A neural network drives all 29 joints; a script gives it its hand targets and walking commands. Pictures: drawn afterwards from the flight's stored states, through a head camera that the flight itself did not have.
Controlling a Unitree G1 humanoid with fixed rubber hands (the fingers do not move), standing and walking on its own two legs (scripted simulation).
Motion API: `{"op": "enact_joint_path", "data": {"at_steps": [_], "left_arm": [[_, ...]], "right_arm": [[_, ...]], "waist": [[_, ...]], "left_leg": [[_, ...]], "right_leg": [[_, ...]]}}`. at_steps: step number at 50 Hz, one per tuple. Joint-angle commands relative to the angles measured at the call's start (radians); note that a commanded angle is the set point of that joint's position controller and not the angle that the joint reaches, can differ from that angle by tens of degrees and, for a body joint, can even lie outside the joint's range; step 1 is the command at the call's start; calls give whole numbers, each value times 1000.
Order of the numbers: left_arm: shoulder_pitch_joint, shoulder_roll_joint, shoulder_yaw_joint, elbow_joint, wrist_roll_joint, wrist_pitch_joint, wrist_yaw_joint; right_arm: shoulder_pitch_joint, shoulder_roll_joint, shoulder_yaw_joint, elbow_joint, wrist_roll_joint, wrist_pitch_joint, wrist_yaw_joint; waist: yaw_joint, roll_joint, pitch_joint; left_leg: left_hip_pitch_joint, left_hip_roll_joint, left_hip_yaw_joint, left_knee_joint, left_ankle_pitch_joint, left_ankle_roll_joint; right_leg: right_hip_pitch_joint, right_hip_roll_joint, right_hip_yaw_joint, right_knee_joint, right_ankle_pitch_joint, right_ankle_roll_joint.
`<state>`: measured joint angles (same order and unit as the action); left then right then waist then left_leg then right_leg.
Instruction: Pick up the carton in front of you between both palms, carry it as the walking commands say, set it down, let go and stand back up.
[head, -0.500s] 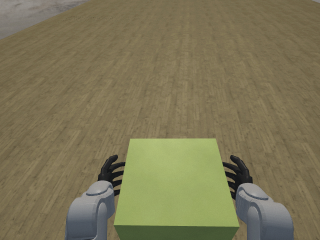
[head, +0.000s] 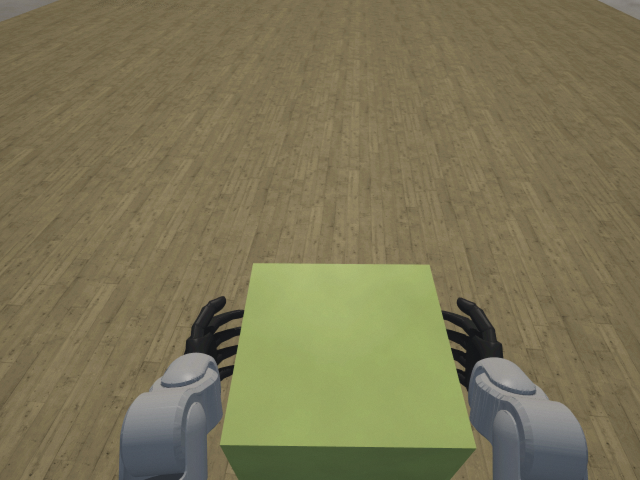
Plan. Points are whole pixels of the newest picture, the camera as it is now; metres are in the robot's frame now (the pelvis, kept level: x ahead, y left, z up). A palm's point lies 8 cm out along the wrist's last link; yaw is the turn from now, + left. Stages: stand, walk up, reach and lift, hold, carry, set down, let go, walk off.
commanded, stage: carry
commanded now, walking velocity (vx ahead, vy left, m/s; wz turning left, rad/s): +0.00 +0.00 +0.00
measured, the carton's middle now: (339, 392) +0.25 +0.00 +0.02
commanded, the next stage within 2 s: none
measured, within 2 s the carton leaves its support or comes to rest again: neither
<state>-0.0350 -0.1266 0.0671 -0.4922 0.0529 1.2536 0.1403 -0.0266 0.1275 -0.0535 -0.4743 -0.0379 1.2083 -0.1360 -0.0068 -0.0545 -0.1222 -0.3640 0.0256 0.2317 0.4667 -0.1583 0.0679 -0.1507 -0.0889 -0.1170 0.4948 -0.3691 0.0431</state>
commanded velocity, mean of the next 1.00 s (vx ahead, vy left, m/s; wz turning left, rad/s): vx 0.00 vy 0.00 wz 0.00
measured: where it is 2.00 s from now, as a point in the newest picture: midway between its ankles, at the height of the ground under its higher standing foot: outside the picture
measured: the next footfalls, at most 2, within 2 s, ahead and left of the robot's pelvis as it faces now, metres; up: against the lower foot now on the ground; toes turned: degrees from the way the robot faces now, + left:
none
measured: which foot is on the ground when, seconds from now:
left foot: down 0.00-1.00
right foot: down 0.00-1.00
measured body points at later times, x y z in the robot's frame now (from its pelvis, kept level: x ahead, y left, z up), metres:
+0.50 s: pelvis +0.03 -0.01 -0.01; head +0.01 -0.01 +0.44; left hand +0.29 +0.13 +0.08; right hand +0.28 -0.17 +0.08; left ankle +0.06 +0.09 -0.73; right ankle -0.09 -0.12 -0.73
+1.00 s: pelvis -0.02 -0.02 +0.00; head -0.05 -0.01 +0.45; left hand +0.25 +0.13 +0.06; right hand +0.24 -0.18 +0.07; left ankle +0.06 +0.09 -0.73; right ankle -0.09 -0.12 -0.73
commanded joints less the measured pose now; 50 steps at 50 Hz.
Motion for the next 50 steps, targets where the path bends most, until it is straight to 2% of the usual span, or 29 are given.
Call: {"op": "enact_joint_path", "data": {"at_steps": [1,2,5,9,11,15,17,21,25,34,42,47,50], "left_arm": [[-439,-793,-659,-131,-296,-37,-117],[-443,-803,-661,-135,-299,-40,-121],[-413,-815,-659,-131,-301,-50,-125],[-386,-812,-651,-122,-291,-57,-124],[-390,-814,-652,-126,-294,-60,-125],[-398,-813,-657,-136,-300,-63,-128],[-398,-808,-657,-137,-299,-63,-129],[-393,-792,-654,-135,-294,-60,-126],[-398,-782,-650,-135,-291,-56,-125],[-421,-777,-642,-119,-283,-48,-123],[-461,-742,-623,7,-241,-70,-156],[-535,-774,-610,103,-222,-135,-200],[-559,-788,-602,138,-207,-176,-217]], "right_arm": [[-392,811,606,-98,274,-4,121],[-396,824,613,-100,280,-8,124],[-391,830,625,-113,283,-14,124],[-374,824,633,-113,273,-16,121],[-376,825,637,-117,272,-18,121],[-377,822,639,-125,268,-20,120],[-374,816,639,-125,266,-19,119],[-366,800,635,-120,262,-16,117],[-367,793,632,-117,262,-14,116],[-398,784,629,-112,267,-5,121],[-439,746,600,13,224,-25,157],[-508,773,579,116,200,-90,201],[-527,790,568,154,180,-133,216]], "waist": [[6,122,-263],[5,102,-277],[8,66,-316],[11,62,-315],[12,59,-303],[12,23,-278],[12,19,-265],[12,29,-249],[11,24,-225],[9,50,-172],[8,51,-126],[8,53,-120],[7,55,-139]], "left_leg": [[343,186,-168,-14,556,-16],[331,177,-163,18,613,-15],[338,168,-150,92,715,-4],[320,162,-138,121,777,0],[300,155,-132,125,743,-3],[232,133,-116,125,578,-21],[221,128,-112,124,535,-27],[217,134,-118,130,505,-26],[185,135,-116,130,394,-31],[189,150,-135,69,311,-35],[170,149,-147,16,175,-40],[170,147,-153,-12,96,-43],[179,147,-155,-16,92,-44]], "right_leg": [[-41,-51,31,-81,235,4],[-12,-56,26,-46,328,5],[-3,-57,24,-4,477,4],[-4,-50,17,12,547,7],[7,-50,17,1,573,7],[57,-71,24,7,707,-1],[59,-77,22,9,726,-6],[47,-78,17,6,677,-13],[42,-88,14,3,633,-26],[-29,-72,20,-45,343,-36],[-83,-69,36,-90,182,-48],[-110,-66,45,-107,103,-58],[-111,-62,49,-104,89,-61]]}}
